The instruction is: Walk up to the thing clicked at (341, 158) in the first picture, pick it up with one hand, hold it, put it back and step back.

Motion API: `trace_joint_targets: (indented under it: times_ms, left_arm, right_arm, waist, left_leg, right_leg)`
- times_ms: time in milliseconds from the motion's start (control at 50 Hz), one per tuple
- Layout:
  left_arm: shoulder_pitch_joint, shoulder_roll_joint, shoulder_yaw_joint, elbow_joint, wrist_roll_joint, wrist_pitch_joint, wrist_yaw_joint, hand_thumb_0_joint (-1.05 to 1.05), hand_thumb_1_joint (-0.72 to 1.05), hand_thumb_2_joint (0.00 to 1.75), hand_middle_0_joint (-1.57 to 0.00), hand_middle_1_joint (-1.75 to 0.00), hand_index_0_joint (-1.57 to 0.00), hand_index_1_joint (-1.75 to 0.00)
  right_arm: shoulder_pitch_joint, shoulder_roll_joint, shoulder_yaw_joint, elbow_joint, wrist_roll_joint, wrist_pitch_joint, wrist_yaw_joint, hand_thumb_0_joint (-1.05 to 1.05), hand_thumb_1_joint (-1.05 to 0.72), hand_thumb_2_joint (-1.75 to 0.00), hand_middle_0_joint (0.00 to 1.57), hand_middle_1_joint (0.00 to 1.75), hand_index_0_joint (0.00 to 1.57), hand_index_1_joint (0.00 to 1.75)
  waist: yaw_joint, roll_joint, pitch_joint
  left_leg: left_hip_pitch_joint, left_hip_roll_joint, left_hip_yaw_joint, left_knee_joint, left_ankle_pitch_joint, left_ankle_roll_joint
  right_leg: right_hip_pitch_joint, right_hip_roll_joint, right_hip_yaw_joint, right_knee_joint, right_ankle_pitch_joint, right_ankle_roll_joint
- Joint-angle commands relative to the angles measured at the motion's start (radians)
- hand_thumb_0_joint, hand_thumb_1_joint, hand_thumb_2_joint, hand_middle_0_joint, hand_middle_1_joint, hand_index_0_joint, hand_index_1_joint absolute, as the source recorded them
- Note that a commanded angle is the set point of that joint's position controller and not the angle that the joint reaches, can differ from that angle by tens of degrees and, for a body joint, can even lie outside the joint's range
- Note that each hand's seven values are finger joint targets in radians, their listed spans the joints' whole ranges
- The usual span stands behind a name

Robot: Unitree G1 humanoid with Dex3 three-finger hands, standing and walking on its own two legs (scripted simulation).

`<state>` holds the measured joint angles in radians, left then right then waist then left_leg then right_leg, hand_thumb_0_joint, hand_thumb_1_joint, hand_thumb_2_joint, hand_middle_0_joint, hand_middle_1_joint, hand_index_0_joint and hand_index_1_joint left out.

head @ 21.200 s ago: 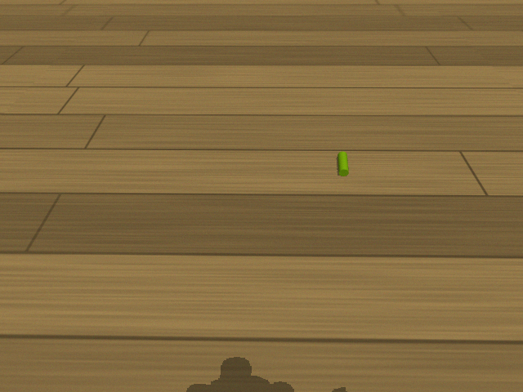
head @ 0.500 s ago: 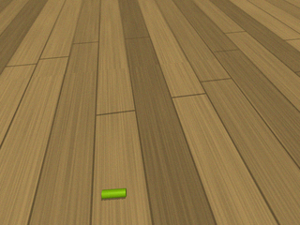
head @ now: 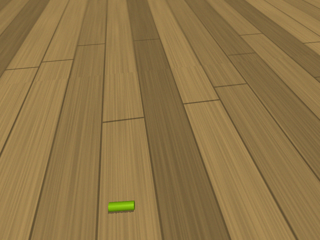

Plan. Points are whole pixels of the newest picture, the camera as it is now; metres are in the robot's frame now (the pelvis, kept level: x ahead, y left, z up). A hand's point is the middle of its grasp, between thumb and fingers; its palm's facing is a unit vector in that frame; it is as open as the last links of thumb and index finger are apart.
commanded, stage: stand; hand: left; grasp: from above
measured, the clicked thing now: (121, 206) +0.46 +0.25 -0.76
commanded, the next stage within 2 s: rise first in 0.50 s
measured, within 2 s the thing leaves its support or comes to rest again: neither
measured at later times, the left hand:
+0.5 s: hand out of the picture +0.07 +0.26 -0.16, palm faces -0.04 -0.93 -0.35, open 7.3 cm
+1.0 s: hand out of the picture +0.13 +0.26 -0.18, palm faces -0.09 -0.91 -0.40, open 11.7 cm
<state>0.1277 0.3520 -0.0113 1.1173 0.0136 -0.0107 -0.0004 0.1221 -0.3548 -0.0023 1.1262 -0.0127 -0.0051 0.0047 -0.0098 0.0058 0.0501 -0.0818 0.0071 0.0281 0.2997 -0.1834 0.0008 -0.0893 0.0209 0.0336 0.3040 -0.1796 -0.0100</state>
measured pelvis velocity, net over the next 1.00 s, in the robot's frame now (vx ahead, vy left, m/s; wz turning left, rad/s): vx -0.02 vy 0.01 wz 0.02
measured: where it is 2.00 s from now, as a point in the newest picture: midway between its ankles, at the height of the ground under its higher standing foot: outside the picture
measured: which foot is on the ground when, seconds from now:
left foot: down 0.00-1.00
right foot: down 0.00-1.00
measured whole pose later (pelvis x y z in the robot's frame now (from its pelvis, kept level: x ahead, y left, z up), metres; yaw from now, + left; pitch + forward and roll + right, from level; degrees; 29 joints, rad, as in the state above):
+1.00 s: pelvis -0.02 +0.01 -0.04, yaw +1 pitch +9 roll -1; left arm 0.04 0.33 0.11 0.86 0.17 0.13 -0.01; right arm 0.25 -0.25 -0.01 0.68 0.03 -0.05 -0.02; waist -0.03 0.01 -0.06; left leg -0.56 0.00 0.00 0.76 -0.36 0.01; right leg -0.55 0.02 0.00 0.73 -0.35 0.00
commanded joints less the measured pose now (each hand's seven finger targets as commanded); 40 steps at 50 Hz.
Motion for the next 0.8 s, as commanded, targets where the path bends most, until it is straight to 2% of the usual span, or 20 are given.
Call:
trace_joint_targets:
  times_ms: [0,20,180,320,360,560,580,600,620,640,660,680,700,720,740,760,780]
  left_arm:
    - [-0.032,0.214,0.043,-0.06,-0.005,-0.026,0.016,0.0,0.9,0.9,-0.2,-0.3,-0.2,-0.3]
    - [-0.03,0.215,0.044,-0.063,-0.004,-0.028,0.016,0.0,0.9,0.9,-0.2,-0.3,-0.2,-0.3]
    - [-0.031,0.212,0.044,-0.057,-0.007,-0.025,0.016,0.0,0.9,0.9,-0.2,-0.3,-0.2,-0.3]
    - [-0.028,0.21,0.043,-0.058,-0.005,-0.025,0.015,0.0,0.9,0.9,-0.2,-0.3,-0.2,-0.3]
    - [-0.031,0.211,0.043,-0.061,-0.003,-0.025,0.015,0.0,0.9,0.9,-0.2,-0.3,-0.2,-0.3]
    - [-0.029,0.211,0.044,-0.06,-0.003,-0.025,0.016,0.0,0.9,0.9,-0.2,-0.3,-0.2,-0.3]
    - [-0.03,0.212,0.045,-0.058,-0.004,-0.025,0.016,0.0,0.86,0.91,-0.22,-0.34,-0.21,-0.34]
    - [-0.381,0.039,0.044,-0.409,-0.057,-0.116,0.034,0.0,0.78,0.93,-0.26,-0.42,-0.22,-0.42]
    - [-0.525,0.113,0.076,-0.36,-0.052,-0.113,0.039,0.0,0.7,0.94,-0.24,-0.5,-0.2,-0.5]
    - [-0.31,0.154,0.107,-0.123,-0.034,-0.064,0.04,0.0,0.62,0.94,-0.22,-0.58,-0.18,-0.58]
    - [-0.232,0.16,0.123,-0.068,-0.022,-0.044,0.025,0.0,0.54,0.92,-0.2,-0.66,-0.18,-0.66]
    - [-0.282,0.193,0.133,-0.109,0.001,-0.044,0.015,0.0,0.46,0.89,-0.18,-0.74,-0.18,-0.74]
    - [-0.342,0.287,0.191,-0.215,0.025,-0.061,0.01,0.0,0.38,0.91,-0.18,-0.82,-0.18,-0.82]
    - [-0.225,0.27,0.211,-0.168,0.056,-0.05,-0.005,0.0,0.3,0.88,-0.14,-0.9,-0.16,-0.88]
    - [-0.082,0.207,0.191,-0.064,0.082,-0.03,-0.022,0.0,0.22,0.89,-0.13,-0.95,-0.16,-0.92]
    - [-0.028,0.193,0.19,-0.085,0.101,-0.019,-0.032,0.0,0.14,0.91,-0.12,-0.98,-0.14,-0.95]
    - [-0.056,0.229,0.213,-0.188,0.119,-0.013,-0.031,0.0,0.06,0.91,-0.13,-0.98,-0.15,-0.96]
  right_arm:
    - [-0.037,-0.209,-0.039,-0.058,0.004,-0.025,-0.014,0.0,-0.9,-0.9,0.2,0.3,0.2,0.3]
    - [-0.034,-0.213,-0.041,-0.06,0.004,-0.025,-0.014,0.0,-0.9,-0.9,0.2,0.3,0.2,0.3]
    - [-0.033,-0.206,-0.037,-0.058,0.005,-0.024,-0.014,0.0,-0.9,-0.9,0.2,0.3,0.2,0.3]
    - [-0.036,-0.209,-0.036,-0.059,0.005,-0.026,-0.014,0.0,-0.9,-0.9,0.2,0.3,0.2,0.3]
    - [-0.039,-0.21,-0.037,-0.062,0.003,-0.026,-0.014,0.0,-0.9,-0.9,0.2,0.3,0.2,0.3]
    - [-0.038,-0.211,-0.04,-0.061,0.002,-0.026,-0.014,0.0,-0.9,-0.9,0.2,0.3,0.2,0.3]
    - [-0.035,-0.208,-0.039,-0.059,0.003,-0.026,-0.014,0.0,-0.92,-0.91,0.2,0.3,0.2,0.3]
    - [-0.026,-0.038,0.02,-0.341,0.078,-0.079,-0.034,0.0,-0.98,-0.92,0.2,0.3,0.2,0.3]
    - [0.019,-0.072,0.004,-0.292,0.076,-0.081,-0.045,0.0,-0.92,-0.9,0.2,0.3,0.2,0.3]
    - [0.055,-0.092,-0.006,-0.265,0.073,-0.071,-0.049,0.0,-0.92,-0.91,0.2,0.3,0.2,0.3]
    - [0.063,-0.099,-0.02,-0.301,0.07,-0.058,-0.048,0.0,-0.89,-0.9,0.2,0.3,0.2,0.3]
    - [0.077,-0.102,-0.037,-0.32,0.057,-0.06,-0.052,0.0,-0.91,-0.9,0.2,0.3,0.2,0.3]
    - [0.107,-0.107,-0.056,-0.336,0.051,-0.067,-0.057,0.0,-0.92,-0.9,0.2,0.3,0.2,0.3]
    - [0.121,-0.099,-0.07,-0.368,0.041,-0.071,-0.051,0.0,-0.89,-0.89,0.2,0.3,0.2,0.3]
    - [0.145,-0.094,-0.076,-0.373,0.035,-0.072,-0.044,0.0,-0.92,-0.9,0.2,0.3,0.2,0.3]
    - [0.144,-0.089,-0.08,-0.406,0.033,-0.073,-0.039,0.0,-0.92,-0.9,0.2,0.3,0.2,0.3]
    - [0.13,-0.087,-0.085,-0.441,0.035,-0.074,-0.04,0.0,-0.91,-0.9,0.2,0.3,0.2,0.3]
  waist:
    - [0.005,-0.006,-0.071]
    - [0.004,-0.005,-0.088]
    - [0.003,-0.006,-0.047]
    - [0.006,0.0,-0.058]
    - [0.006,-0.009,-0.069]
    - [0.006,-0.002,-0.065]
    - [0.005,-0.002,-0.058]
    - [-0.107,-0.001,0.022]
    - [-0.073,-0.029,-0.042]
    - [-0.063,-0.058,-0.022]
    - [-0.031,-0.055,-0.021]
    - [-0.028,-0.043,-0.1]
    - [-0.006,0.018,-0.235]
    - [-0.003,0.037,-0.298]
    - [-0.001,-0.016,-0.285]
    - [0.031,-0.019,-0.302]
    - [0.055,0.042,-0.363]
  left_leg:
    - [0.045,0.132,-0.111,-0.034,0.164,0.027]
    - [0.057,0.133,-0.104,-0.023,0.177,0.031]
    - [0.023,0.129,-0.111,-0.04,0.145,0.029]
    - [0.027,0.131,-0.116,-0.04,0.14,0.028]
    - [0.03,0.129,-0.112,-0.036,0.153,0.03]
    - [0.028,0.129,-0.114,-0.035,0.161,0.032]
    - [0.021,0.13,-0.116,-0.04,0.161,0.033]
    - [-0.159,-0.006,-0.002,0.051,0.018,0.021]
    - [-0.15,-0.011,-0.006,0.079,0.0,0.024]
    - [-0.182,-0.022,-0.005,0.099,-0.031,0.027]
    - [-0.226,-0.015,0.006,0.144,-0.021,0.026]
    - [-0.232,-0.018,0.001,0.179,0.0,0.026]
    - [-0.211,-0.02,-0.002,0.215,0.048,0.021]
    - [-0.226,-0.025,-0.006,0.258,0.105,0.017]
    - [-0.285,-0.028,-0.017,0.301,0.117,0.017]
    - [-0.304,-0.031,-0.017,0.315,0.125,0.014]
    - [-0.285,-0.04,-0.013,0.317,0.142,0.008]
  right_leg:
    - [-0.023,-0.141,0.094,-0.04,0.187,-0.018]
    - [-0.007,-0.148,0.1,-0.036,0.219,-0.019]
    - [-0.019,-0.142,0.098,-0.042,0.175,-0.017]
    - [-0.018,-0.143,0.093,-0.044,0.154,-0.015]
    - [-0.01,-0.145,0.093,-0.04,0.183,-0.014]
    - [-0.008,-0.147,0.09,-0.037,0.184,-0.016]
    - [-0.001,-0.147,0.092,-0.036,0.184,-0.016]
    - [-0.246,-0.014,-0.02,0.046,0.074,0.0]
    - [-0.2,-0.016,-0.025,0.059,0.038,0.004]
    - [-0.217,-0.009,-0.035,0.066,-0.012,-0.005]
    - [-0.24,-0.01,-0.04,0.104,-0.018,-0.006]
    - [-0.249,-0.01,-0.037,0.148,0.001,-0.011]
    - [-0.231,-0.015,-0.028,0.196,0.061,-0.012]
    - [-0.22,-0.018,-0.032,0.242,0.116,-0.016]
    - [-0.241,-0.014,-0.036,0.274,0.127,-0.013]
    - [-0.232,-0.012,-0.04,0.296,0.126,-0.017]
    - [-0.212,-0.012,-0.035,0.3,0.133,-0.02]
